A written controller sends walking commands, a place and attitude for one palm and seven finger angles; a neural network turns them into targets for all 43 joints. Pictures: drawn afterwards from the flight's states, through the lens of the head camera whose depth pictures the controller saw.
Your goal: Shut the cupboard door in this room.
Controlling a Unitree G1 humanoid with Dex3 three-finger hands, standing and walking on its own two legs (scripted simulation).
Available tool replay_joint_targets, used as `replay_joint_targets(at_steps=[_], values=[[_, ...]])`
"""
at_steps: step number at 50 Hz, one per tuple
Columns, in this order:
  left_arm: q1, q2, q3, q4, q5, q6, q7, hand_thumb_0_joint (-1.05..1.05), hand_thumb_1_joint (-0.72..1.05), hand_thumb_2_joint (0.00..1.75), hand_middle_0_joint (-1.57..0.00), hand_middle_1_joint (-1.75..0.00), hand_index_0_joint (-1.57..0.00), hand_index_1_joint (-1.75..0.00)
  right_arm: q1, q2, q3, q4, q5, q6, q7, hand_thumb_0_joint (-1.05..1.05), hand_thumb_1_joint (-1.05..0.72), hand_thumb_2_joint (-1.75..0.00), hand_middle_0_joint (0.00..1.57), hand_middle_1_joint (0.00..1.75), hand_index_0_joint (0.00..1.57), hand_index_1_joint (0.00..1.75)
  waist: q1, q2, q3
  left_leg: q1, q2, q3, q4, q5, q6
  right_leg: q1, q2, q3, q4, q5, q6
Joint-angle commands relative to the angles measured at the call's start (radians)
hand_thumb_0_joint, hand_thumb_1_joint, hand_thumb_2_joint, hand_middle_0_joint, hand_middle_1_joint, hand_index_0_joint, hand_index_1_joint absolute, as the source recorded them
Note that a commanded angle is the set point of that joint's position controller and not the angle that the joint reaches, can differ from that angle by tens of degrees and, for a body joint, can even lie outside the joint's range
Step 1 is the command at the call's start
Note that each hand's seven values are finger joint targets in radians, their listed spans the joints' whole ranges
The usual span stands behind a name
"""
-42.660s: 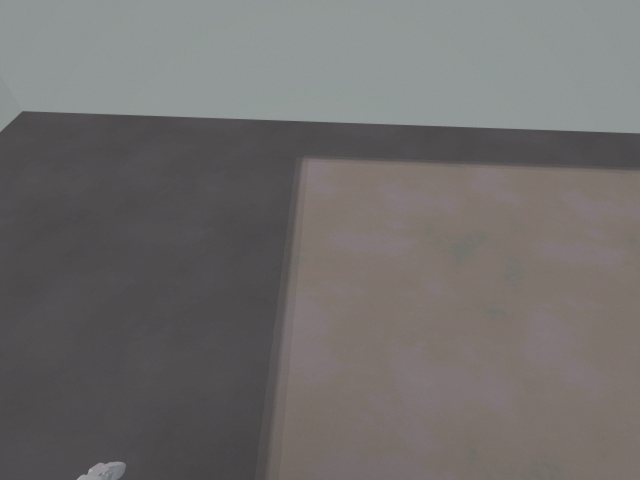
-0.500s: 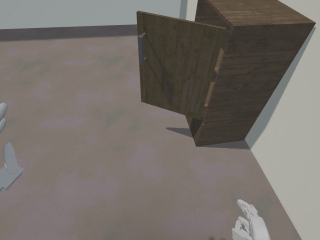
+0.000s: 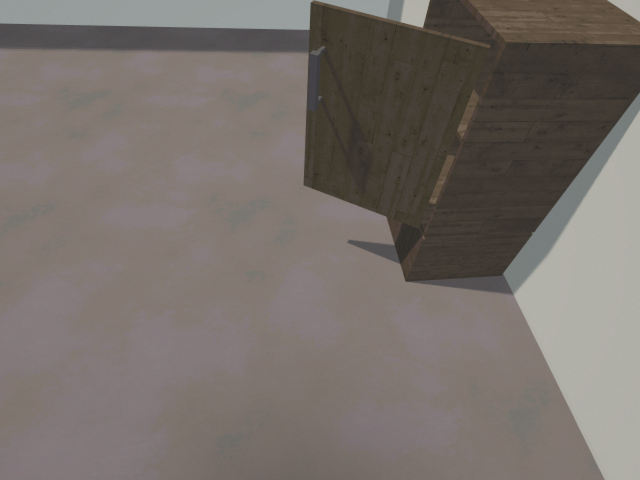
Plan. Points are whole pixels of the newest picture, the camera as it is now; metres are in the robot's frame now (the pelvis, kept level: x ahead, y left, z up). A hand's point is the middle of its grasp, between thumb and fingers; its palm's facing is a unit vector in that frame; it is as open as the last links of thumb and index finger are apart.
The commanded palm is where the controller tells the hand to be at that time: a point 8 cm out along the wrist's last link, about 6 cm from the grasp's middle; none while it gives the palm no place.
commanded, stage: let the arm hang, fingers relaxed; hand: left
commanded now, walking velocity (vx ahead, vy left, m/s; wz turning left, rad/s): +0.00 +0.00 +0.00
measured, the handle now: (317, 79) +1.06 +0.07 -0.05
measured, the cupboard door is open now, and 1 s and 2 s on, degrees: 58 58 58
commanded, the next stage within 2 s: look to check the result in 0.72 s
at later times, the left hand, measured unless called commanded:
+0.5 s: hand out of the picture +0.00 +0.18 -0.17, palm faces +0.00 -0.98 -0.20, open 7.4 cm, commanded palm none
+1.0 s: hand out of the picture +0.02 +0.19 -0.17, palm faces -0.02 -0.97 -0.23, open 7.4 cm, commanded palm none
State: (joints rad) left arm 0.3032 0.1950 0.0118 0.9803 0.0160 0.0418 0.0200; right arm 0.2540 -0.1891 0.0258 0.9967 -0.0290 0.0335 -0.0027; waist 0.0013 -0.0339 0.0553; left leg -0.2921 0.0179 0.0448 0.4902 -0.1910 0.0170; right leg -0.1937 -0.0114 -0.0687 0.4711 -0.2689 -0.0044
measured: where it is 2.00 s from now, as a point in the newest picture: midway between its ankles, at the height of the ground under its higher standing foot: outside the picture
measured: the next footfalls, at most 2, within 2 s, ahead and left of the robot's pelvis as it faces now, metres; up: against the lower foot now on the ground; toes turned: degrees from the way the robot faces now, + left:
none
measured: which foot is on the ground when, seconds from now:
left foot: down 0.00-1.00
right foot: down 0.00-1.00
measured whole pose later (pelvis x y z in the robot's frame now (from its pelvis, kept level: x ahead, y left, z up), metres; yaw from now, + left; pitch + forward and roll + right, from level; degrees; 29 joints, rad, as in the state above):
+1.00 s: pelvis +0.01 +0.00 +0.01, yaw -2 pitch -1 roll +0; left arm 0.26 0.19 0.01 1.14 0.02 0.00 0.02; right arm 0.25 -0.18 -0.01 1.13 -0.02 0.00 -0.02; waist -0.01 0.01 0.05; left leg -0.20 0.01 0.08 0.38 -0.16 0.02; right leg -0.12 -0.02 -0.03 0.38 -0.24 0.00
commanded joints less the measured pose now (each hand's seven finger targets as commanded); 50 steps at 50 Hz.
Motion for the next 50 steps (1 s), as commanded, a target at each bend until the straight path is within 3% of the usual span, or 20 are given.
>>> replay_joint_targets(at_steps=[1, 3, 7, 12, 21, 31, 50], values=[[0.029, 0.11, 0.021, 0.023, -0.003, -0.042, 0.002, 0.0, 0.9, 0.9, -0.2, -0.3, -0.2, -0.3, 0.002, -0.113, -0.044, -0.006, 0.009, -0.025, -0.022, 0.0, -0.9, -0.9, 0.2, 0.3, 0.2, 0.3, -0.005, 0.16, -0.031, 0.031, 0.077, -0.111, -0.175, -0.117, 0.009, 0.002, -0.077, 0.114, -0.146, -0.005, -0.042], [0.037, 0.099, 0.017, 0.059, -0.003, -0.044, 0.002, 0.0, 0.9, 0.9, -0.2, -0.3, -0.2, -0.3, 0.03, -0.111, -0.048, 0.018, 0.013, -0.025, -0.025, 0.0, -0.9, -0.9, 0.2, 0.3, 0.2, 0.3, -0.01, 0.081, -0.012, 0.05, 0.082, -0.114, -0.177, -0.108, 0.012, -0.019, -0.077, 0.113, -0.161, -0.016, -0.042], [0.061, 0.094, 0.016, 0.106, -0.003, -0.048, 0.006, 0.0, 0.9, 0.9, -0.2, -0.3, -0.2, -0.3, 0.066, -0.111, -0.053, 0.056, 0.017, -0.03, -0.03, 0.0, -0.9, -0.9, 0.2, 0.3, 0.2, 0.3, -0.007, 0.053, -0.026, 0.082, 0.089, -0.115, -0.182, -0.074, 0.02, -0.013, -0.075, 0.106, -0.158, 0.002, -0.041], [0.075, 0.08, 0.014, 0.137, -0.001, -0.048, 0.012, 0.0, 0.9, 0.9, -0.2, -0.3, -0.2, -0.3, 0.09, -0.093, -0.054, 0.086, 0.018, -0.031, -0.032, 0.0, -0.9, -0.9, 0.2, 0.3, 0.2, 0.3, -0.008, 0.022, 0.006, 0.083, 0.092, -0.104, -0.194, -0.073, 0.021, -0.03, -0.076, 0.102, -0.158, -0.005, -0.036], [0.069, 0.059, 0.014, 0.14, 0.002, -0.045, 0.015, 0.0, 0.9, 0.9, -0.2, -0.3, -0.2, -0.3, 0.086, -0.068, -0.054, 0.103, 0.012, -0.028, -0.029, 0.0, -0.9, -0.9, 0.2, 0.3, 0.2, 0.3, -0.01, 0.039, 0.062, 0.057, 0.084, -0.102, -0.221, -0.132, 0.017, -0.069, -0.072, 0.114, -0.159, -0.036, -0.027], [0.03, 0.07, 0.018, 0.125, -0.001, -0.053, 0.014, 0.0, 0.9, 0.9, -0.2, -0.3, -0.2, -0.3, 0.069, -0.07, -0.052, 0.103, 0.012, -0.038, -0.028, 0.0, -0.9, -0.9, 0.2, 0.3, 0.2, 0.3, -0.011, 0.049, 0.04, 0.086, 0.08, -0.082, -0.198, -0.026, 0.01, -0.043, -0.082, 0.121, -0.163, 0.029, -0.029], [-0.018, 0.127, 0.022, 0.128, -0.003, -0.063, 0.011, 0.0, 0.9, 0.9, -0.2, -0.3, -0.2, -0.3, 0.008, -0.132, -0.056, 0.104, 0.016, -0.046, -0.029, 0.0, -0.9, -0.9, 0.2, 0.3, 0.2, 0.3, -0.01, 0.034, -0.011, 0.155, 0.096, -0.082, -0.18, 0.104, 0.012, 0.01, -0.094, 0.122, -0.179, 0.114, -0.032]])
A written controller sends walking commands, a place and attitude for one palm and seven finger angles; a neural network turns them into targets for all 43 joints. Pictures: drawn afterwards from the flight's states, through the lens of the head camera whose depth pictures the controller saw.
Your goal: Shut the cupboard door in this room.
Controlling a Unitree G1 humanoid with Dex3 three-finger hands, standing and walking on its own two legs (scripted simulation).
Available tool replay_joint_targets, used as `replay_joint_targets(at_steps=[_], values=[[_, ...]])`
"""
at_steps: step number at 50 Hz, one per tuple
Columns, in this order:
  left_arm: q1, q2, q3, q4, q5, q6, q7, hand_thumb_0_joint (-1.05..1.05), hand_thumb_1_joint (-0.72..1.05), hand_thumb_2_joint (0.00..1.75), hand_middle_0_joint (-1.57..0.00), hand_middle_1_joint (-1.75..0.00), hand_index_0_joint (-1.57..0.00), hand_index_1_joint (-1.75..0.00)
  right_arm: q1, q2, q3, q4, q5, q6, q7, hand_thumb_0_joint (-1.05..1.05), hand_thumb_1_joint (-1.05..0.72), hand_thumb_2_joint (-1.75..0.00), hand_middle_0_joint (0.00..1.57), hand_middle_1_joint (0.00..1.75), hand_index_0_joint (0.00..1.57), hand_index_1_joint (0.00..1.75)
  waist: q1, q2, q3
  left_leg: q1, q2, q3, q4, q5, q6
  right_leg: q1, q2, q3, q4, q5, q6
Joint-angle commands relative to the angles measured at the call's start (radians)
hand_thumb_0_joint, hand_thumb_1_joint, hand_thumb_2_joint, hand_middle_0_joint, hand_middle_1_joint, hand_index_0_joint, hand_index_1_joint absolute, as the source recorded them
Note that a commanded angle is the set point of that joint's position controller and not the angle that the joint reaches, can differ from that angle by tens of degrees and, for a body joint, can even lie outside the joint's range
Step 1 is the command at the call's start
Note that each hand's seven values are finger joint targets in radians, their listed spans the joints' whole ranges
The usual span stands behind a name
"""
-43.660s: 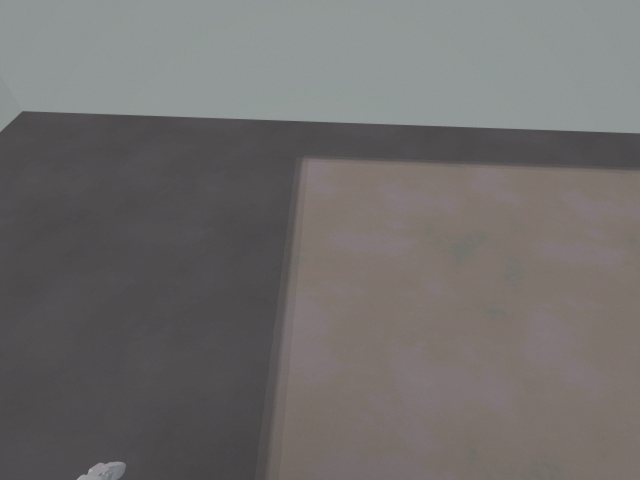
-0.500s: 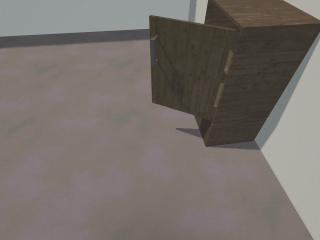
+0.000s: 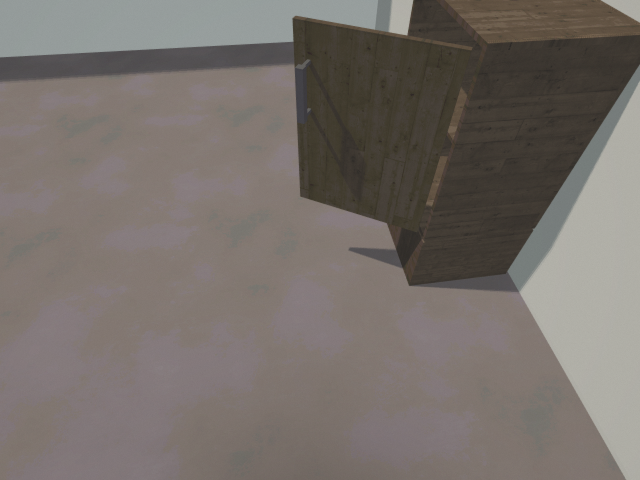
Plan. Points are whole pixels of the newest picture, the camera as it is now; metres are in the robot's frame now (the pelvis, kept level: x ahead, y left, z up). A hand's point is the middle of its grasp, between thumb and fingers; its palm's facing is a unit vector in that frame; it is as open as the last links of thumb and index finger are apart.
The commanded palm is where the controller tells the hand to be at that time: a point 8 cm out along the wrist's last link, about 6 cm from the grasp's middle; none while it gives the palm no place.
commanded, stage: look to check the result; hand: left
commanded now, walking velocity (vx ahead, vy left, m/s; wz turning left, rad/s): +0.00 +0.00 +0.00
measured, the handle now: (304, 92) +1.04 +0.10 -0.06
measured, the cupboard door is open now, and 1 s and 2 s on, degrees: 58 58 58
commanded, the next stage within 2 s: walk to a spot facing it in 0.26 s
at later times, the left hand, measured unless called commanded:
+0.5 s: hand out of the picture +0.06 +0.20 -0.17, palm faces +0.03 -0.96 -0.27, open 7.4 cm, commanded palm none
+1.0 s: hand out of the picture +0.04 +0.24 -0.17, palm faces +0.30 -0.92 -0.24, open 7.4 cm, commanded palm none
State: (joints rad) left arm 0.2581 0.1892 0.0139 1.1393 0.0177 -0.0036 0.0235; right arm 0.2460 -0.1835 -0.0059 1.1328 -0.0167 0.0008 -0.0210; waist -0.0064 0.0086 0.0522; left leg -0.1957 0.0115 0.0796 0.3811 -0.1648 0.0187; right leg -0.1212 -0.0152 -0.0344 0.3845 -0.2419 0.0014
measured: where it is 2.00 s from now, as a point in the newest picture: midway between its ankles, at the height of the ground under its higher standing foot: (265, 473)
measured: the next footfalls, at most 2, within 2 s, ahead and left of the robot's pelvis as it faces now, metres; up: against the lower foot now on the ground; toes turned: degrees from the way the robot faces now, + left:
right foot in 1.12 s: +0.12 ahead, -0.12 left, +0.00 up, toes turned +24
left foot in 1.54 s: +0.16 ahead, +0.24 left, +0.00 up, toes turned +50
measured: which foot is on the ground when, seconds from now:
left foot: down 0.00-1.00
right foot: down 0.00-0.74, up 0.76-1.00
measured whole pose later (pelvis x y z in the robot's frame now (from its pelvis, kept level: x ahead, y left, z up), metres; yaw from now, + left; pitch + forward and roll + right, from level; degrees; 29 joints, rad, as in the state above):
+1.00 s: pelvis +0.02 +0.01 -0.01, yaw +19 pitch +2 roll -2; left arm 0.17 0.23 0.07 0.91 0.03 0.04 -0.01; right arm 0.28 -0.19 -0.04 0.96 -0.04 0.02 0.00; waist -0.04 0.02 0.07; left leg -0.35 -0.04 -0.07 0.49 -0.18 0.05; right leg -0.41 -0.03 -0.01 0.90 -0.44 0.04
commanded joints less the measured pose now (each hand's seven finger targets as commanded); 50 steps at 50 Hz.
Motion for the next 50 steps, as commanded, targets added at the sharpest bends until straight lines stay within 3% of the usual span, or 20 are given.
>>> replay_joint_targets(at_steps=[1, 19, 22, 24, 26, 28, 30, 31, 32, 33, 35, 36, 37, 38, 39, 40, 42, 44, 48, 50], values=[[0.027, 0.137, 0.02, -0.031, -0.005, -0.019, 0.007, 0.0, 0.9, 0.9, -0.2, -0.3, -0.2, -0.3, 0.01, -0.143, -0.025, -0.032, 0.004, -0.013, -0.01, 0.0, -0.9, -0.9, 0.2, 0.3, 0.2, 0.3, -0.002, -0.016, -0.015, 0.068, 0.104, -0.116, -0.07, 0.087, 0.011, -0.059, -0.09, 0.089, -0.094, 0.098, -0.038], [-0.045, 0.206, 0.027, -0.044, -0.004, -0.027, 0.002, 0.0, 0.9, 0.9, -0.2, -0.3, -0.2, -0.3, -0.072, -0.213, -0.026, -0.043, 0.002, -0.018, -0.007, 0.0, -0.9, -0.9, 0.2, 0.3, 0.2, 0.3, -0.002, -0.008, -0.037, 0.1, 0.114, -0.121, -0.08, 0.151, 0.003, -0.007, -0.106, 0.09, -0.12, 0.196, -0.039], [-0.017, 0.154, 0.023, -0.048, -0.006, -0.011, 0.01, 0.0, 0.9, 0.9, -0.2, -0.3, -0.2, -0.3, -0.044, -0.144, -0.013, -0.05, 0.003, -0.005, -0.003, 0.0, -0.9, -0.9, 0.2, 0.3, 0.2, 0.3, 0.0, -0.011, -0.05, 0.064, 0.104, -0.12, -0.034, 0.219, -0.007, 0.014, -0.12, 0.05, -0.061, 0.245, -0.024], [-0.003, 0.165, 0.034, -0.061, -0.006, 0.0, 0.014, 0.0, 0.9, 0.9, -0.2, -0.3, -0.2, -0.3, -0.04, -0.144, -0.018, -0.061, 0.001, 0.006, -0.002, 0.0, -0.9, -0.9, 0.2, 0.3, 0.2, 0.3, 0.007, -0.016, -0.042, 0.012, 0.093, -0.118, 0.015, 0.234, -0.011, 0.025, -0.138, 0.034, -0.017, 0.269, -0.027], [0.001, 0.186, 0.05, -0.084, -0.004, 0.008, 0.016, 0.0, 0.9, 0.9, -0.2, -0.3, -0.2, -0.3, -0.048, -0.15, -0.028, -0.084, 0.002, 0.015, 0.001, 0.0, -0.9, -0.9, 0.2, 0.3, 0.2, 0.3, 0.013, -0.042, -0.042, -0.051, 0.07, -0.108, 0.088, 0.219, -0.017, 0.042, -0.176, 0.04, 0.007, 0.302, -0.055], [0.008, 0.209, 0.066, -0.114, -0.002, 0.013, 0.018, 0.0, 0.9, 0.9, -0.2, -0.3, -0.2, -0.3, -0.048, -0.143, -0.038, -0.111, 0.001, 0.022, 0.004, 0.0, -0.9, -0.9, 0.2, 0.3, 0.2, 0.3, 0.02, -0.102, -0.045, -0.116, 0.039, -0.077, 0.21, 0.149, -0.028, 0.056, -0.244, 0.062, 0.013, 0.348, -0.107], [0.003, 0.216, 0.076, -0.149, 0.004, 0.015, 0.02, 0.0, 0.9, 0.9, -0.2, -0.3, -0.2, -0.3, -0.069, -0.133, -0.05, -0.15, -0.002, 0.036, 0.006, 0.0, -0.9, -0.9, 0.2, 0.3, 0.2, 0.3, 0.025, -0.175, -0.003, -0.207, 0.022, -0.051, 0.416, -0.214, -0.039, 0.034, -0.341, 0.093, -0.011, 0.44, -0.185], [-0.011, 0.217, 0.08, -0.167, 0.013, 0.016, 0.021, 0.0, 0.9, 0.9, -0.2, -0.3, -0.2, -0.3, -0.077, -0.13, -0.057, -0.166, -0.001, 0.041, 0.009, 0.0, -0.9, -0.9, 0.2, 0.3, 0.2, 0.3, 0.025, -0.194, 0.019, -0.236, 0.031, -0.05, 0.498, -0.324, -0.039, 0.006, -0.381, 0.089, -0.016, 0.46, -0.211], [-0.03, 0.216, 0.085, -0.183, 0.018, 0.015, 0.023, 0.0, 0.9, 0.9, -0.2, -0.3, -0.2, -0.3, -0.072, -0.126, -0.062, -0.184, 0.002, 0.042, 0.013, 0.0, -0.9, -0.9, 0.2, 0.3, 0.2, 0.3, 0.014, -0.172, 0.027, -0.241, 0.046, -0.06, 0.506, -0.359, -0.039, -0.007, -0.395, 0.075, 0.007, 0.496, -0.214], [-0.057, 0.226, 0.089, -0.198, 0.018, 0.013, 0.021, 0.0, 0.9, 0.9, -0.2, -0.3, -0.2, -0.3, -0.063, -0.113, -0.061, -0.19, 0.005, 0.041, 0.019, 0.0, -0.9, -0.9, 0.2, 0.3, 0.2, 0.3, -0.002, -0.156, 0.035, -0.228, 0.062, -0.06, 0.437, -0.345, -0.042, -0.006, -0.383, 0.024, 0.05, 0.529, -0.193], [-0.064, 0.226, 0.092, -0.223, 0.007, 0.014, 0.014, 0.0, 0.9, 0.9, -0.2, -0.3, -0.2, -0.3, 0.0, -0.111, -0.06, -0.189, -0.001, 0.039, 0.027, 0.0, -0.9, -0.9, 0.2, 0.3, 0.2, 0.3, -0.03, -0.11, -0.003, -0.086, 0.04, -0.01, 0.232, -0.099, -0.037, -0.059, -0.316, -0.071, 0.178, 0.464, -0.105], [-0.043, 0.204, 0.091, -0.235, 0.001, 0.021, 0.011, 0.0, 0.9, 0.9, -0.2, -0.3, -0.2, -0.3, 0.058, -0.154, -0.068, -0.186, -0.008, 0.03, 0.029, 0.0, -0.9, -0.9, 0.2, 0.3, 0.2, 0.3, -0.051, 0.056, -0.043, 0.028, 0.104, -0.136, 0.103, 0.191, 0.011, -0.165, -0.237, -0.125, 0.337, 0.282, -0.028], [-0.026, 0.146, 0.077, -0.26, -0.007, 0.027, 0.008, 0.0, 0.9, 0.9, -0.2, -0.3, -0.2, -0.3, 0.105, -0.25, -0.089, -0.19, -0.016, 0.025, 0.024, 0.0, -0.9, -0.9, 0.2, 0.3, 0.2, 0.3, -0.056, 0.324, -0.057, 0.087, 0.316, -0.467, 0.005, 0.488, 0.136, -0.319, -0.085, -0.155, 0.555, -0.258, 0.055], [-0.076, 0.15, 0.072, -0.292, 0.003, 0.035, 0.015, 0.0, 0.9, 0.9, -0.2, -0.3, -0.2, -0.3, 0.156, -0.278, -0.098, -0.178, -0.02, 0.029, 0.013, 0.0, -0.9, -0.9, 0.2, 0.3, 0.2, 0.3, -0.091, 0.256, -0.096, 0.035, 0.371, -0.587, -0.083, 0.293, 0.2, -0.32, -0.042, -0.019, 0.708, -0.448, 0.035], [-0.116, 0.139, 0.08, -0.299, 0.002, 0.044, 0.014, 0.0, 0.9, 0.9, -0.2, -0.3, -0.2, -0.3, 0.14, -0.274, -0.1, -0.186, -0.022, 0.028, 0.005, 0.0, -0.9, -0.9, 0.2, 0.3, 0.2, 0.3, -0.08, 0.201, -0.083, -0.01, 0.346, -0.605, -0.121, 0.01, 0.185, -0.372, -0.059, 0.049, 0.773, -0.374, 0.026], [-0.122, 0.141, 0.083, -0.301, 0.004, 0.039, 0.006, 0.0, 0.9, 0.9, -0.2, -0.3, -0.2, -0.3, 0.085, -0.256, -0.093, -0.207, -0.022, 0.025, 0.002, 0.0, -0.9, -0.9, 0.2, 0.3, 0.2, 0.3, -0.055, 0.179, -0.046, -0.057, 0.309, -0.576, -0.142, -0.182, 0.167, -0.398, -0.07, 0.072, 0.778, -0.287, 0.027], [-0.116, 0.131, 0.082, -0.294, 0.008, 0.026, -0.012, 0.0, 0.9, 0.9, -0.2, -0.3, -0.2, -0.3, 0.042, -0.217, -0.08, -0.227, -0.022, 0.012, -0.002, 0.0, -0.9, -0.9, 0.2, 0.3, 0.2, 0.3, -0.031, 0.107, -0.045, -0.068, 0.239, -0.51, -0.149, -0.275, 0.138, -0.398, -0.065, 0.067, 0.714, -0.186, 0.034], [-0.101, 0.119, 0.077, -0.295, 0.007, 0.018, -0.021, 0.0, 0.9, 0.9, -0.2, -0.3, -0.2, -0.3, 0.053, -0.222, -0.083, -0.227, -0.021, 0.004, -0.003, 0.0, -0.9, -0.9, 0.2, 0.3, 0.2, 0.3, -0.033, 0.094, -0.083, -0.007, 0.214, -0.489, -0.14, -0.266, 0.146, -0.393, -0.044, 0.052, 0.62, -0.189, 0.039], [-0.107, 0.113, 0.073, -0.318, 0.01, 0.009, -0.031, 0.0, 0.9, 0.9, -0.2, -0.3, -0.2, -0.3, 0.074, -0.243, -0.096, -0.22, -0.021, 0.004, 0.003, 0.0, -0.9, -0.9, 0.2, 0.3, 0.2, 0.3, -0.045, 0.122, -0.084, 0.0, 0.187, -0.519, -0.158, -0.402, 0.152, -0.375, -0.008, 0.017, 0.49, -0.203, 0.038], [-0.101, 0.113, 0.072, -0.327, 0.01, 0.007, -0.033, 0.0, 0.9, 0.9, -0.2, -0.3, -0.2, -0.3, 0.057, -0.245, -0.102, -0.225, -0.022, 0.007, 0.008, 0.0, -0.9, -0.9, 0.2, 0.3, 0.2, 0.3, -0.037, 0.15, -0.061, -0.044, 0.17, -0.533, -0.158, -0.435, 0.151, -0.329, 0.004, 0.005, 0.4, -0.201, 0.038]])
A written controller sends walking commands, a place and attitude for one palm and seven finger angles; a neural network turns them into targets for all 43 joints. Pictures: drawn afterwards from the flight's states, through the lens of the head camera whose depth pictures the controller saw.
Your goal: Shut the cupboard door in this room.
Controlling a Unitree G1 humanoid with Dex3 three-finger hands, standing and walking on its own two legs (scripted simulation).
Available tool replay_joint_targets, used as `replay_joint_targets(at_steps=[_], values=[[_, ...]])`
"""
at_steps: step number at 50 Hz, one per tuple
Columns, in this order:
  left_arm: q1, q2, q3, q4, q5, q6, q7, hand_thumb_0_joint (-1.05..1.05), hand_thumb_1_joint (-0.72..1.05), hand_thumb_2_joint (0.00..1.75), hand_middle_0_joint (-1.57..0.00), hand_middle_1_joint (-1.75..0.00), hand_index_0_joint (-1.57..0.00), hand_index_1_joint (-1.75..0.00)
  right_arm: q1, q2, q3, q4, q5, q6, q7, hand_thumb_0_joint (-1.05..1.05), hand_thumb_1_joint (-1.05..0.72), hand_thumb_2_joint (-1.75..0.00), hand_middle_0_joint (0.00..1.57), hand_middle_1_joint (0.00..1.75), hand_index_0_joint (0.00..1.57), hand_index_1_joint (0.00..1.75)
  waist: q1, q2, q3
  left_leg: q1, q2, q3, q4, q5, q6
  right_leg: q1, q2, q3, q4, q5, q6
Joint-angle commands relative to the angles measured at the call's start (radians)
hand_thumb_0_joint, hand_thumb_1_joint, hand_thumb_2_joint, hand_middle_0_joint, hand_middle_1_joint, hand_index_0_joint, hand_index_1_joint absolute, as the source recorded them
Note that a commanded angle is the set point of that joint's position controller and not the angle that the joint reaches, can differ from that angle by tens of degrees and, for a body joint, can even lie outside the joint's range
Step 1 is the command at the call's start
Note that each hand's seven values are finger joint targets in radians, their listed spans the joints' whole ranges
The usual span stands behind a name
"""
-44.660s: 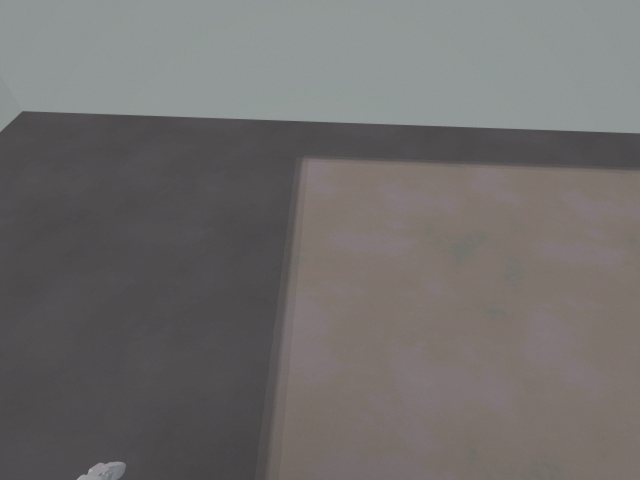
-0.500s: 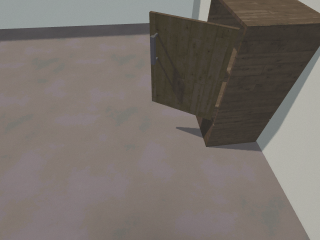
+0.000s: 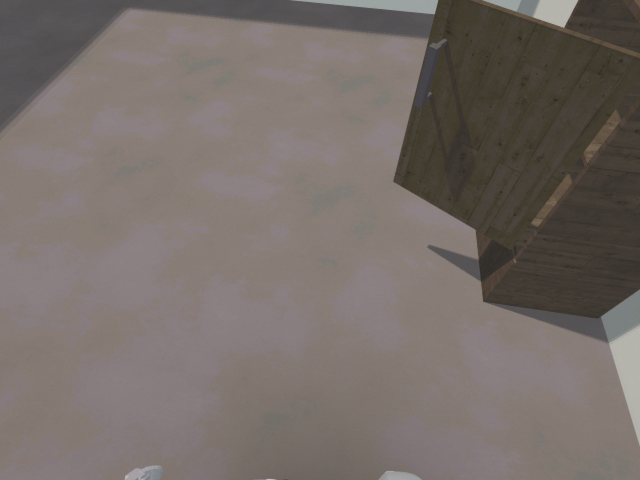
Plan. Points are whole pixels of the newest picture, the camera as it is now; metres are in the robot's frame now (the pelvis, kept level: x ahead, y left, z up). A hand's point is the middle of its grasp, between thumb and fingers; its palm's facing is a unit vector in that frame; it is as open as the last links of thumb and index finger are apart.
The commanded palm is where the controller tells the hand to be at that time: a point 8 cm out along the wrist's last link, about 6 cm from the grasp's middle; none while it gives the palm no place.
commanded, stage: walk to a spot facing it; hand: left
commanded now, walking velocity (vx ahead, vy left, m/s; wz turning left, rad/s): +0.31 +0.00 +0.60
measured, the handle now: (431, 74) +1.00 -0.25 -0.05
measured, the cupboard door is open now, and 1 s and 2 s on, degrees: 58 58 58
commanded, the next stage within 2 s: turn to face it in 0.66 s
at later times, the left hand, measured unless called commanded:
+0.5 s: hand out of the picture -0.01 +0.15 -0.17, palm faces +0.43 -0.87 -0.23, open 7.4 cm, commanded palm none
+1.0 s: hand (166, 378) +0.28 +0.25 -0.17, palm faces +0.44 -0.87 -0.21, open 7.4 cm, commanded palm none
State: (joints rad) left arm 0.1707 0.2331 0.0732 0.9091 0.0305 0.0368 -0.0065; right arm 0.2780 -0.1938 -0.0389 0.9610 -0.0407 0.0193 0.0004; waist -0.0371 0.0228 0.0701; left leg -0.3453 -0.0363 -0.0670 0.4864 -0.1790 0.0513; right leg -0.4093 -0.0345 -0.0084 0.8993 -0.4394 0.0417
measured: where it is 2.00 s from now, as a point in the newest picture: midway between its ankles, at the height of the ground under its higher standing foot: (280, 412)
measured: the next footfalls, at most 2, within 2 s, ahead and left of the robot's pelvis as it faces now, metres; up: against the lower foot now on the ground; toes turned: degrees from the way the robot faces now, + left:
right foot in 0.12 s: +0.06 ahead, -0.16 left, +0.00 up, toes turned +4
left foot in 0.54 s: +0.21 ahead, +0.17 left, +0.00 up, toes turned +31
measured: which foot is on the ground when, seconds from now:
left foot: down 0.00-0.12, up 0.14-0.52, down 0.54-0.92, up 0.94-1.00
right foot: up 0.00-0.10, down 0.12-0.52, up 0.54-0.88, down 0.90-1.00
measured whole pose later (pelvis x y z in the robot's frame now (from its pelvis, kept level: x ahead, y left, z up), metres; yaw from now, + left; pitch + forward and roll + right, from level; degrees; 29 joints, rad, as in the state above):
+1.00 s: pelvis +0.29 +0.06 -0.01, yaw +25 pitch +0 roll +1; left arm 0.22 0.15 0.04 0.94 0.03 -0.03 0.00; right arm 0.24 -0.21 -0.04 1.02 -0.02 0.02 -0.01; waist 0.01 0.03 0.06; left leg -0.31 0.01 0.04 0.89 -0.53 0.00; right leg -0.36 -0.01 -0.05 0.61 -0.24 -0.04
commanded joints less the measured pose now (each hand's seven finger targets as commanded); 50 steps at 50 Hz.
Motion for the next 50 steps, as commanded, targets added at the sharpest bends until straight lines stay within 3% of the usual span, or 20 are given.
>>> replay_joint_targets(at_steps=[1, 4, 5, 6, 7, 10, 12, 20, 24, 25, 26, 27, 28, 30, 33, 43, 44, 46, 47, 50], values=[[0.006, 0.069, 0.013, -0.096, -0.003, -0.035, -0.004, 0.0, 0.9, 0.9, -0.2, -0.3, -0.2, -0.3, 0.014, -0.234, -0.071, -0.057, 0.002, -0.01, -0.012, 0.0, -0.9, -0.9, 0.2, 0.3, 0.2, 0.3, 0.002, 0.142, -0.082, 0.082, 0.202, -0.383, -0.258, -0.423, 0.113, 0.004, 0.036, -0.031, -0.171, 0.004, -0.005], [0.166, 0.097, 0.028, -0.05, -0.002, -0.042, -0.004, 0.0, 0.9, 0.9, -0.2, -0.3, -0.2, -0.3, -0.066, -0.214, -0.074, -0.079, 0.011, -0.004, -0.01, 0.0, -0.9, -0.9, 0.2, 0.3, 0.2, 0.3, 0.086, 0.12, -0.082, -0.156, 0.106, -0.3, -0.164, -0.473, 0.06, 0.355, 0.064, -0.063, -0.43, 0.084, -0.016], [0.254, 0.156, 0.045, -0.036, 0.009, -0.05, 0.005, 0.0, 0.9, 0.9, -0.2, -0.3, -0.2, -0.3, -0.096, -0.156, -0.065, -0.102, 0.021, -0.005, -0.006, 0.0, -0.9, -0.9, 0.2, 0.3, 0.2, 0.3, 0.136, -0.059, -0.074, -0.386, 0.015, -0.2, 0.061, -0.484, 0.008, 0.546, -0.083, 0.114, -0.606, -0.094, -0.063], [0.259, 0.245, 0.059, -0.048, 0.021, -0.051, 0.023, 0.0, 0.9, 0.9, -0.2, -0.3, -0.2, -0.3, -0.107, -0.074, -0.047, -0.143, 0.029, -0.015, -0.001, 0.0, -0.9, -0.9, 0.2, 0.3, 0.2, 0.3, 0.149, -0.364, -0.038, -0.586, -0.092, 0.023, 0.428, -0.431, -0.057, 0.569, -0.425, 0.541, -0.803, -0.393, -0.171], [0.197, 0.243, 0.051, -0.065, -0.005, -0.047, 0.027, 0.0, 0.9, 0.9, -0.2, -0.3, -0.2, -0.3, -0.153, -0.139, -0.055, -0.159, 0.008, -0.015, 0.007, 0.0, -0.9, -0.9, 0.2, 0.3, 0.2, 0.3, 0.105, -0.182, 0.025, -0.533, 0.0, -0.014, 0.605, -0.355, -0.057, 0.401, -0.499, 0.541, -0.818, -0.342, -0.207], [0.043, 0.133, 0.029, -0.078, -0.002, -0.086, 0.023, 0.0, 0.9, 0.9, -0.2, -0.3, -0.2, -0.3, -0.112, -0.118, -0.062, -0.128, 0.001, 0.001, 0.038, 0.0, -0.9, -0.9, 0.2, 0.3, 0.2, 0.3, 0.011, -0.172, 0.068, -0.449, 0.097, 0.011, 0.745, -0.118, -0.08, 0.231, -0.336, 0.197, -0.774, -0.133, -0.147], [0.093, 0.101, 0.022, -0.046, -0.002, -0.103, 0.022, 0.0, 0.9, 0.9, -0.2, -0.3, -0.2, -0.3, -0.117, -0.092, -0.053, -0.125, 0.01, -0.002, 0.048, 0.0, -0.9, -0.9, 0.2, 0.3, 0.2, 0.3, 0.016, -0.171, 0.044, -0.422, 0.102, 0.058, 0.684, -0.063, -0.087, 0.309, -0.283, 0.029, -0.73, 0.168, -0.133], [0.298, 0.129, 0.018, 0.038, 0.0, -0.113, 0.026, 0.0, 0.9, 0.9, -0.2, -0.3, -0.2, -0.3, -0.32, -0.058, -0.009, -0.186, 0.013, -0.016, 0.068, 0.0, -0.9, -0.9, 0.2, 0.3, 0.2, 0.3, 0.09, -0.198, 0.033, -0.33, 0.077, 0.203, 0.262, -0.075, -0.037, 0.523, -0.3, -0.172, -0.591, 0.811, -0.11], [0.257, 0.187, 0.022, 0.022, -0.011, -0.108, 0.019, 0.0, 0.9, 0.9, -0.2, -0.3, -0.2, -0.3, -0.069, -0.129, -0.029, -0.127, 0.004, -0.029, 0.049, 0.0, -0.9, -0.9, 0.2, 0.3, 0.2, 0.3, -0.044, -0.189, -0.11, 0.146, -0.033, 0.285, 0.118, -0.072, 0.028, 0.38, -0.29, -0.278, -0.235, 1.017, -0.071], [0.236, 0.176, 0.02, 0.004, -0.014, -0.107, 0.01, 0.0, 0.9, 0.9, -0.2, -0.3, -0.2, -0.3, 0.077, -0.2, -0.05, -0.094, 0.0, -0.029, 0.037, 0.0, -0.9, -0.9, 0.2, 0.3, 0.2, 0.3, -0.124, -0.119, -0.203, 0.437, 0.05, 0.186, 0.076, -0.039, 0.065, 0.175, -0.283, -0.271, -0.001, 0.79, -0.045], [0.252, 0.109, 0.014, -0.038, -0.024, -0.101, -0.007, 0.0, 0.9, 0.9, -0.2, -0.3, -0.2, -0.3, 0.185, -0.343, -0.086, -0.071, -0.01, -0.036, 0.024, 0.0, -0.9, -0.9, 0.2, 0.3, 0.2, 0.3, -0.148, 0.17, -0.321, 0.673, 0.397, -0.33, 0.007, 0.026, 0.211, -0.161, -0.107, -0.243, 0.369, -0.007, 0.01], [0.108, 0.11, 0.0, -0.109, -0.02, -0.096, -0.001, 0.0, 0.9, 0.9, -0.2, -0.3, -0.2, -0.3, 0.247, -0.392, -0.09, -0.059, 0.016, -0.034, 0.012, 0.0, -0.9, -0.9, 0.2, 0.3, 0.2, 0.3, -0.169, 0.065, -0.308, 0.646, 0.506, -0.477, -0.114, 0.116, 0.258, -0.294, -0.086, -0.081, 0.502, -0.141, -0.001], [0.088, 0.091, 0.011, -0.12, -0.018, -0.1, 0.006, 0.0, 0.9, 0.9, -0.2, -0.3, -0.2, -0.3, 0.165, -0.368, -0.081, -0.07, 0.013, -0.044, 0.006, 0.0, -0.9, -0.9, 0.2, 0.3, 0.2, 0.3, -0.123, 0.006, -0.206, 0.46, 0.506, -0.395, -0.148, -0.024, 0.239, -0.303, -0.11, -0.027, 0.512, -0.09, -0.009], [0.112, 0.075, 0.015, -0.068, -0.005, -0.078, 0.001, 0.0, 0.9, 0.9, -0.2, -0.3, -0.2, -0.3, -0.012, -0.244, -0.046, -0.112, 0.013, -0.055, -0.006, 0.0, -0.9, -0.9, 0.2, 0.3, 0.2, 0.3, -0.047, 0.147, -0.067, 0.155, 0.387, -0.282, -0.239, -0.271, 0.164, -0.232, -0.154, 0.009, 0.413, 0.001, -0.009], [0.213, 0.042, 0.015, -0.014, 0.007, -0.053, -0.011, 0.0, 0.9, 0.9, -0.2, -0.3, -0.2, -0.3, -0.089, -0.185, -0.028, -0.108, 0.01, -0.066, -0.012, 0.0, -0.9, -0.9, 0.2, 0.3, 0.2, 0.3, 0.035, 0.125, -0.082, 0.033, 0.289, -0.14, -0.242, -0.214, 0.133, -0.112, -0.124, -0.022, 0.248, 0.073, -0.004], [0.2, 0.019, -0.003, 0.013, 0.004, -0.055, -0.003, 0.0, 0.9, 0.9, -0.2, -0.3, -0.2, -0.3, -0.059, -0.116, -0.028, -0.019, 0.016, -0.047, -0.015, 0.0, -0.9, -0.9, 0.2, 0.3, 0.2, 0.3, 0.092, 0.008, -0.04, -0.027, 0.207, 0.031, -0.077, -0.157, 0.063, 0.234, -0.007, -0.072, -0.328, 0.271, -0.014], [0.24, 0.05, 0.0, 0.027, 0.004, -0.063, 0.001, 0.0, 0.9, 0.9, -0.2, -0.3, -0.2, -0.3, -0.045, -0.095, -0.022, -0.015, 0.02, -0.046, -0.012, 0.0, -0.9, -0.9, 0.2, 0.3, 0.2, 0.3, 0.108, -0.059, -0.038, -0.042, 0.146, 0.095, 0.027, -0.197, 0.02, 0.281, -0.044, 0.012, -0.414, 0.284, -0.032], [0.269, 0.174, 0.016, 0.027, 0.002, -0.071, 0.009, 0.0, 0.9, 0.9, -0.2, -0.3, -0.2, -0.3, 0.016, -0.041, -0.015, -0.035, 0.023, -0.037, -0.005, 0.0, -0.9, -0.9, 0.2, 0.3, 0.2, 0.3, 0.092, -0.278, -0.044, -0.162, 0.002, 0.193, 0.391, -0.479, -0.049, 0.314, -0.336, 0.448, -0.641, 0.326, -0.213], [0.252, 0.141, 0.016, 0.033, -0.007, -0.078, 0.018, 0.0, 0.9, 0.9, -0.2, -0.3, -0.2, -0.3, 0.007, -0.069, -0.019, -0.026, 0.018, -0.024, -0.014, 0.0, -0.9, -0.9, 0.2, 0.3, 0.2, 0.3, 0.085, -0.343, -0.066, -0.161, 0.043, 0.115, 0.5, -0.464, -0.053, 0.293, -0.325, 0.524, -0.682, 0.368, -0.239], [0.154, 0.106, 0.025, 0.015, -0.006, -0.071, 0.032, 0.0, 0.9, 0.9, -0.2, -0.3, -0.2, -0.3, -0.043, -0.073, -0.014, -0.02, 0.029, -0.032, -0.023, 0.0, -0.9, -0.9, 0.2, 0.3, 0.2, 0.3, 0.062, -0.166, -0.128, -0.188, 0.074, 0.067, 0.557, -0.328, -0.08, 0.363, -0.263, 0.35, -0.567, 0.785, -0.274]])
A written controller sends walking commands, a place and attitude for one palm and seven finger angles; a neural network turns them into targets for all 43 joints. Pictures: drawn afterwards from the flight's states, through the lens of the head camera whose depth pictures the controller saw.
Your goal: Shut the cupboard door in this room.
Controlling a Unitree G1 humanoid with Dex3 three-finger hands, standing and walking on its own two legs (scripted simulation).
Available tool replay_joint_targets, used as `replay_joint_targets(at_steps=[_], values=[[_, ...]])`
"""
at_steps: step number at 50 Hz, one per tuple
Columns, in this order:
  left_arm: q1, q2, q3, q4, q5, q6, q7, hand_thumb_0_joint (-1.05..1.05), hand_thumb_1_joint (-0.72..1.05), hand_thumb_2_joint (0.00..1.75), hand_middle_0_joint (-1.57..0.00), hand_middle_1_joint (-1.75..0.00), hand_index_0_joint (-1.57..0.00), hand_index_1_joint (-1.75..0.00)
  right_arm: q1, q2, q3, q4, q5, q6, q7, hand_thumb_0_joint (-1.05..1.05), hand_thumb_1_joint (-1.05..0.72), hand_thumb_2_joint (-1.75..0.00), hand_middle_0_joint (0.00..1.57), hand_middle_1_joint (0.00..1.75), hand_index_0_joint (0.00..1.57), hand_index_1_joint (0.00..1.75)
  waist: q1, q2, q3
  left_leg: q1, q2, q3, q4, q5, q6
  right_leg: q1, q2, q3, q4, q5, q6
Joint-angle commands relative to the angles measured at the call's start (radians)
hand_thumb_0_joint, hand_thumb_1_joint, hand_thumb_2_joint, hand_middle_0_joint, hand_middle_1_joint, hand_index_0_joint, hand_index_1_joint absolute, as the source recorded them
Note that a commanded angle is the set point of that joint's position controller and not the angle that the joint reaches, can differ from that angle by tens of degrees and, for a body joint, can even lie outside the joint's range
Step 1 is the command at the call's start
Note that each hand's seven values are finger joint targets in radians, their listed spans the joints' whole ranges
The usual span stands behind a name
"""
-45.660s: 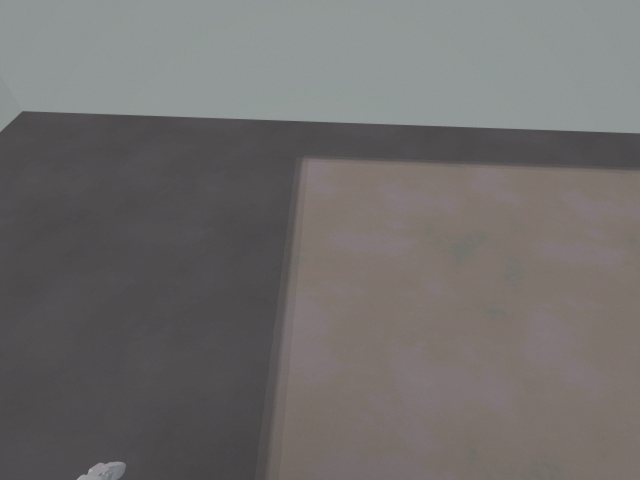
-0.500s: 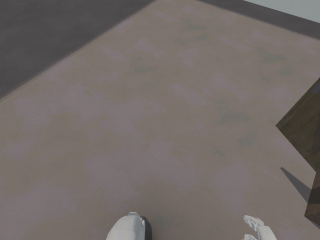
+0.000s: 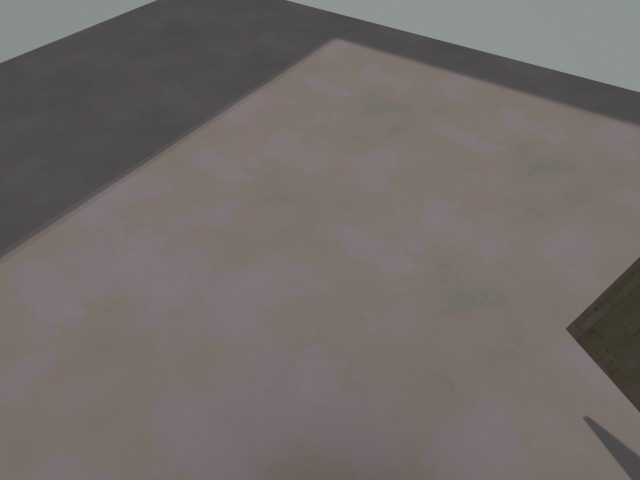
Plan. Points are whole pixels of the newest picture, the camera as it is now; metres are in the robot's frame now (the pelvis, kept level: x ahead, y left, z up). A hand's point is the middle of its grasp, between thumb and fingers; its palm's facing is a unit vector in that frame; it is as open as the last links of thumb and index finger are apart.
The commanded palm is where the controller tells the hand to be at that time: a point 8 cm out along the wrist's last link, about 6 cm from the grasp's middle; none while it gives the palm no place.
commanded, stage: turn to face it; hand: left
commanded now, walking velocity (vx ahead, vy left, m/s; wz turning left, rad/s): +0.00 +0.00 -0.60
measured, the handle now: out of the picture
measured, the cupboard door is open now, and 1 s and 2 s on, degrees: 58 58 58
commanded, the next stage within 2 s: take the last steps up to it in 1.78 s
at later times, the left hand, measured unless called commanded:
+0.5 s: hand (185, 431) +0.20 +0.23 -0.15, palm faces -0.23 -0.95 -0.22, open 7.4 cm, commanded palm none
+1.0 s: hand (244, 396) +0.27 +0.15 -0.17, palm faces -0.55 -0.81 -0.20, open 7.4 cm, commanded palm none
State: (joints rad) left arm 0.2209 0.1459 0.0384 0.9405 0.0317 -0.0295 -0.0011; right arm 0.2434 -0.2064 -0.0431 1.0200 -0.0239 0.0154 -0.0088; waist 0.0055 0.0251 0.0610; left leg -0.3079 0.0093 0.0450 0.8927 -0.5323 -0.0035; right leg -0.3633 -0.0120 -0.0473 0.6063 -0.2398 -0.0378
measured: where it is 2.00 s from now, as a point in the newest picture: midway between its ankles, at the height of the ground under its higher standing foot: outside the picture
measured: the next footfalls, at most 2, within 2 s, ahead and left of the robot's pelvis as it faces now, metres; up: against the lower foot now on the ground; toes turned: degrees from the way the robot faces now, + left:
left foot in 0.28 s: +0.13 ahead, +0.14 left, +0.00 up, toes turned -8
right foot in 0.66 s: +0.04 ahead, -0.11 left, +0.00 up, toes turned -29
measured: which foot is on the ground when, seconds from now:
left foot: up 0.00-0.26, down 0.28-0.66, up 0.68-0.94, down 0.96-1.00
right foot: down 0.00-0.28, up 0.30-0.64, down 0.66-0.96, up 0.98-1.00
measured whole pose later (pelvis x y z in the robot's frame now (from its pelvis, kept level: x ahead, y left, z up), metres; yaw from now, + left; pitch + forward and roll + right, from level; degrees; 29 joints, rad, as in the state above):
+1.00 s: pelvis +0.07 +0.04 +0.00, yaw -36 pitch +1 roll -1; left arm 0.18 0.24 0.07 0.87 0.02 0.08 -0.02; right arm 0.20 -0.23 -0.03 0.85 -0.03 0.01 -0.02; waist 0.00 -0.03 0.07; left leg -0.36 0.06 0.05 0.63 -0.27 -0.02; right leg -0.38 0.03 0.09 0.74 -0.43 0.02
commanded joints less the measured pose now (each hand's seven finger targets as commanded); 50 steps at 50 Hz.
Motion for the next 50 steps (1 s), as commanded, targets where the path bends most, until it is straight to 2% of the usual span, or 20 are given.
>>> replay_joint_targets(at_steps=[1, 11, 12, 14, 15, 17, 20, 27, 31, 32, 33, 34, 36, 39, 44, 46, 47, 48, 49, 50], values=[[0.097, 0.189, 0.064, -0.018, -0.006, -0.002, 0.029, 0.0, 0.9, 0.9, -0.2, -0.3, -0.2, -0.3, -0.01, -0.042, -0.008, -0.081, 0.013, -0.023, -0.015, 0.0, -0.9, -0.9, 0.2, 0.3, 0.2, 0.3, 0.014, -0.132, -0.147, -0.203, 0.027, -0.038, 0.12, 0.037, -0.032, 0.321, -0.262, 0.333, -0.249, 0.658, -0.184], [-0.019, 0.215, 0.086, -0.066, -0.012, 0.046, 0.019, 0.0, 0.9, 0.9, -0.2, -0.3, -0.2, -0.3, 0.033, -0.05, -0.014, -0.121, 0.017, -0.012, -0.026, 0.0, -0.9, -0.9, 0.2, 0.3, 0.2, 0.3, -0.039, -0.147, -0.115, 0.105, 0.0, -0.019, -0.363, 0.284, -0.043, 0.057, -0.144, 0.344, -0.212, 0.251, -0.087], [-0.031, 0.188, 0.079, -0.078, -0.015, 0.051, 0.016, 0.0, 0.9, 0.9, -0.2, -0.3, -0.2, -0.3, 0.06, -0.08, -0.021, -0.117, 0.015, -0.019, -0.029, 0.0, -0.9, -0.9, 0.2, 0.3, 0.2, 0.3, -0.05, -0.084, -0.115, 0.224, 0.049, -0.054, -0.478, 0.312, -0.031, -0.048, -0.085, 0.314, -0.159, 0.128, -0.043], [-0.027, 0.133, 0.065, -0.124, -0.022, 0.056, 0.0, 0.0, 0.9, 0.9, -0.2, -0.3, -0.2, -0.3, 0.097, -0.231, -0.044, -0.142, -0.009, -0.023, -0.039, 0.0, -0.9, -0.9, 0.2, 0.3, 0.2, 0.3, -0.066, 0.281, -0.087, 0.228, 0.453, -0.441, -0.653, 0.358, 0.159, -0.225, 0.086, 0.069, 0.23, -0.377, 0.052], [-0.041, 0.164, 0.071, -0.127, -0.009, 0.058, -0.007, 0.0, 0.9, 0.9, -0.2, -0.3, -0.2, -0.3, 0.079, -0.227, -0.042, -0.153, -0.013, -0.024, -0.037, 0.0, -0.9, -0.9, 0.2, 0.3, 0.2, 0.3, -0.062, 0.178, -0.077, 0.154, 0.465, -0.438, -0.65, 0.366, 0.203, -0.199, 0.047, 0.094, 0.392, -0.369, 0.052], [-0.037, 0.175, 0.082, -0.11, -0.005, 0.068, -0.021, 0.0, 0.9, 0.9, -0.2, -0.3, -0.2, -0.3, -0.014, -0.192, -0.029, -0.177, -0.011, -0.027, -0.039, 0.0, -0.9, -0.9, 0.2, 0.3, 0.2, 0.3, -0.01, 0.167, -0.054, 0.122, 0.386, -0.292, -0.609, 0.528, 0.179, -0.215, 0.004, 0.084, 0.531, -0.28, 0.071], [-0.034, 0.146, 0.072, -0.108, -0.012, 0.085, -0.032, 0.0, 0.9, 0.9, -0.2, -0.3, -0.2, -0.3, -0.034, -0.172, -0.027, -0.179, -0.012, -0.023, -0.04, 0.0, -0.9, -0.9, 0.2, 0.3, 0.2, 0.3, -0.001, 0.136, -0.074, 0.167, 0.318, -0.098, -0.564, 0.633, 0.147, -0.173, -0.012, 0.039, 0.464, -0.21, 0.091], [-0.107, 0.143, 0.058, -0.15, -0.008, 0.081, -0.036, 0.0, 0.9, 0.9, -0.2, -0.3, -0.2, -0.3, 0.034, -0.204, -0.048, -0.148, -0.01, -0.016, -0.025, 0.0, -0.9, -0.9, 0.2, 0.3, 0.2, 0.3, -0.043, 0.188, -0.073, 0.2, 0.348, 0.003, -0.504, 0.717, 0.133, -0.055, -0.001, -0.038, 0.197, -0.182, 0.074], [-0.015, 0.187, 0.066, -0.131, -0.008, 0.065, -0.032, 0.0, 0.9, 0.9, -0.2, -0.3, -0.2, -0.3, -0.007, -0.228, -0.058, -0.163, -0.001, -0.009, -0.015, 0.0, -0.9, -0.9, 0.2, 0.3, 0.2, 0.3, 0.015, 0.114, -0.116, 0.105, 0.311, 0.081, -0.32, 0.632, 0.043, 0.199, 0.009, -0.049, -0.135, 0.058, 0.037], [0.046, 0.265, 0.078, -0.119, -0.001, 0.053, -0.022, 0.0, 0.9, 0.9, -0.2, -0.3, -0.2, -0.3, -0.004, -0.188, -0.053, -0.181, 0.009, -0.007, -0.006, 0.0, -0.9, -0.9, 0.2, 0.3, 0.2, 0.3, 0.041, -0.059, -0.156, -0.039, 0.234, 0.148, -0.151, 0.445, -0.018, 0.365, -0.135, 0.123, -0.222, 0.248, -0.015], [0.098, 0.359, 0.095, -0.101, 0.0, 0.044, -0.009, 0.0, 0.9, 0.9, -0.2, -0.3, -0.2, -0.3, -0.076, -0.111, -0.03, -0.234, 0.011, -0.005, -0.004, 0.0, -0.9, -0.9, 0.2, 0.3, 0.2, 0.3, 0.08, -0.311, -0.12, -0.294, 0.075, 0.158, 0.078, -0.099, -0.069, 0.422, -0.361, 0.421, -0.25, 0.597, -0.133], [0.131, 0.379, 0.092, -0.097, -0.012, 0.047, 0.001, 0.0, 0.9, 0.9, -0.2, -0.3, -0.2, -0.3, -0.097, -0.132, -0.023, -0.251, 0.01, 0.011, -0.014, 0.0, -0.9, -0.9, 0.2, 0.3, 0.2, 0.3, 0.093, -0.232, -0.121, -0.307, 0.081, 0.014, 0.216, -0.115, -0.062, 0.349, -0.399, 0.438, -0.236, 0.626, -0.203], [0.023, 0.318, 0.09, -0.122, -0.009, 0.049, 0.02, 0.0, 0.9, 0.9, -0.2, -0.3, -0.2, -0.3, -0.089, -0.149, -0.026, -0.232, 0.012, 0.009, -0.025, 0.0, -0.9, -0.9, 0.2, 0.3, 0.2, 0.3, 0.043, -0.301, -0.127, -0.388, 0.1, -0.06, 0.298, -0.018, -0.07, 0.375, -0.316, 0.4, -0.217, 0.557, -0.197], [-0.068, 0.287, 0.077, -0.16, -0.005, 0.054, 0.018, 0.0, 0.9, 0.9, -0.2, -0.3, -0.2, -0.3, -0.058, -0.126, -0.022, -0.21, 0.011, 0.012, -0.013, 0.0, -0.9, -0.9, 0.2, 0.3, 0.2, 0.3, -0.003, -0.185, -0.123, -0.226, 0.085, -0.018, 0.144, 0.08, -0.083, 0.233, -0.23, 0.269, -0.197, 0.496, -0.152], [-0.09, 0.305, 0.085, -0.159, -0.001, 0.062, 0.007, 0.0, 0.9, 0.9, -0.2, -0.3, -0.2, -0.3, -0.005, -0.113, -0.023, -0.21, 0.015, 0.007, -0.013, 0.0, -0.9, -0.9, 0.2, 0.3, 0.2, 0.3, -0.022, -0.179, -0.091, -0.052, 0.03, 0.007, -0.16, 0.147, -0.071, 0.091, -0.195, 0.349, -0.198, 0.287, -0.13], [-0.124, 0.282, 0.081, -0.165, -0.011, 0.07, 0.003, 0.0, 0.9, 0.9, -0.2, -0.3, -0.2, -0.3, 0.082, -0.127, -0.023, -0.185, 0.015, -0.009, -0.017, 0.0, -0.9, -0.9, 0.2, 0.3, 0.2, 0.3, -0.067, -0.157, -0.115, 0.116, 0.027, 0.007, -0.405, 0.303, -0.063, 0.014, -0.136, 0.325, -0.122, 0.199, -0.06], [-0.105, 0.229, 0.072, -0.177, -0.018, 0.076, -0.002, 0.0, 0.9, 0.9, -0.2, -0.3, -0.2, -0.3, 0.108, -0.192, -0.034, -0.181, 0.007, -0.019, -0.02, 0.0, -0.9, -0.9, 0.2, 0.3, 0.2, 0.3, -0.066, 0.036, -0.134, 0.193, 0.158, -0.146, -0.549, 0.294, -0.024, -0.074, -0.035, 0.248, 0.003, 0.012, -0.004], [-0.064, 0.178, 0.06, -0.192, -0.027, 0.081, -0.012, 0.0, 0.9, 0.9, -0.2, -0.3, -0.2, -0.3, 0.112, -0.296, -0.05, -0.195, -0.009, -0.023, -0.025, 0.0, -0.9, -0.9, 0.2, 0.3, 0.2, 0.3, -0.057, 0.315, -0.13, 0.233, 0.406, -0.397, -0.636, 0.321, 0.094, -0.212, 0.081, 0.098, 0.238, -0.315, 0.054], [-0.076, 0.208, 0.063, -0.2, -0.015, 0.077, -0.018, 0.0, 0.9, 0.9, -0.2, -0.3, -0.2, -0.3, 0.11, -0.309, -0.049, -0.211, -0.012, -0.021, -0.026, 0.0, -0.9, -0.9, 0.2, 0.3, 0.2, 0.3, -0.069, 0.258, -0.118, 0.125, 0.49, -0.452, -0.652, 0.259, 0.175, -0.179, 0.044, 0.093, 0.437, -0.392, 0.053], [-0.103, 0.212, 0.074, -0.184, -0.004, 0.079, -0.024, 0.0, 0.9, 0.9, -0.2, -0.3, -0.2, -0.3, 0.067, -0.277, -0.044, -0.209, -0.017, -0.028, -0.028, 0.0, -0.9, -0.9, 0.2, 0.3, 0.2, 0.3, -0.048, 0.225, -0.09, 0.08, 0.442, -0.409, -0.654, 0.292, 0.169, -0.191, 0.024, 0.104, 0.543, -0.345, 0.06]])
